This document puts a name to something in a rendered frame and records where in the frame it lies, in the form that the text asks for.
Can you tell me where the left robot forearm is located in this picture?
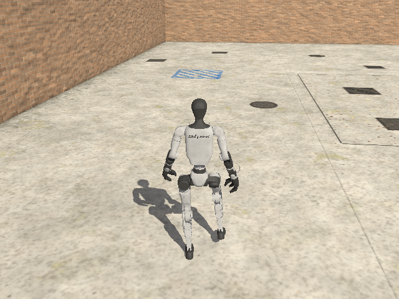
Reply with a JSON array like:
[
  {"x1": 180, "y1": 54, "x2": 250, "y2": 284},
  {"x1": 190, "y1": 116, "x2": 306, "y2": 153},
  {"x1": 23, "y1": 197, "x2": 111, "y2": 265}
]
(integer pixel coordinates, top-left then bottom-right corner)
[{"x1": 163, "y1": 150, "x2": 175, "y2": 172}]

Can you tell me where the left robot upper arm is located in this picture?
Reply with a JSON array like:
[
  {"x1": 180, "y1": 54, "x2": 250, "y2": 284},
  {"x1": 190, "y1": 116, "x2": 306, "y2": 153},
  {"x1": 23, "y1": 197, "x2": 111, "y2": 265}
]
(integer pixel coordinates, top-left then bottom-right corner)
[{"x1": 169, "y1": 126, "x2": 186, "y2": 159}]

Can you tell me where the right robot upper arm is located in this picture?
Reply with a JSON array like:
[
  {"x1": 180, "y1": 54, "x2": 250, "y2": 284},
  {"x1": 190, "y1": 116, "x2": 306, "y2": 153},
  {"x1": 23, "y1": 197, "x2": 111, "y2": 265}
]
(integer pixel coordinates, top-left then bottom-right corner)
[{"x1": 212, "y1": 126, "x2": 229, "y2": 161}]

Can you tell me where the right robot forearm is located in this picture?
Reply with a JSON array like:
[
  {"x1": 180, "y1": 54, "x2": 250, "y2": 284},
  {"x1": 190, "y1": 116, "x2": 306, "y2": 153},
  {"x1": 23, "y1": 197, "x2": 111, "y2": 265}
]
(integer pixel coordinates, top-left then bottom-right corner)
[{"x1": 224, "y1": 151, "x2": 238, "y2": 179}]

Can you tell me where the robot left hand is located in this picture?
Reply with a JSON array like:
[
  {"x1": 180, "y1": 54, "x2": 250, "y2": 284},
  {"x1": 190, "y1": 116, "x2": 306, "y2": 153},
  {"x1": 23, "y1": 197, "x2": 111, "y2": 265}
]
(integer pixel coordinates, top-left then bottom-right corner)
[{"x1": 162, "y1": 169, "x2": 176, "y2": 181}]

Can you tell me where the robot right hand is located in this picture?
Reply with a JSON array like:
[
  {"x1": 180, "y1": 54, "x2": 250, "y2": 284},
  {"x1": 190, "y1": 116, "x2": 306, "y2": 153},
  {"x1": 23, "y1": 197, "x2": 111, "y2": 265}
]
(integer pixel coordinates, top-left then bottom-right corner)
[{"x1": 224, "y1": 177, "x2": 239, "y2": 193}]

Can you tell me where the robot left shin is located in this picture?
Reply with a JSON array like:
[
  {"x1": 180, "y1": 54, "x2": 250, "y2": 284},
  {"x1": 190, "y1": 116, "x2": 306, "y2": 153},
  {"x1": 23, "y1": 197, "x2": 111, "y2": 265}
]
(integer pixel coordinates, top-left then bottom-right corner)
[{"x1": 182, "y1": 211, "x2": 192, "y2": 251}]

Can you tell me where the robot head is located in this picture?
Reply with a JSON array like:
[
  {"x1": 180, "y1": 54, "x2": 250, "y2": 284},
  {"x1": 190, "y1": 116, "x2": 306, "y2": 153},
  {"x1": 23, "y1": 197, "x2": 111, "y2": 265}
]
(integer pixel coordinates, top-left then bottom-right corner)
[{"x1": 188, "y1": 98, "x2": 210, "y2": 129}]

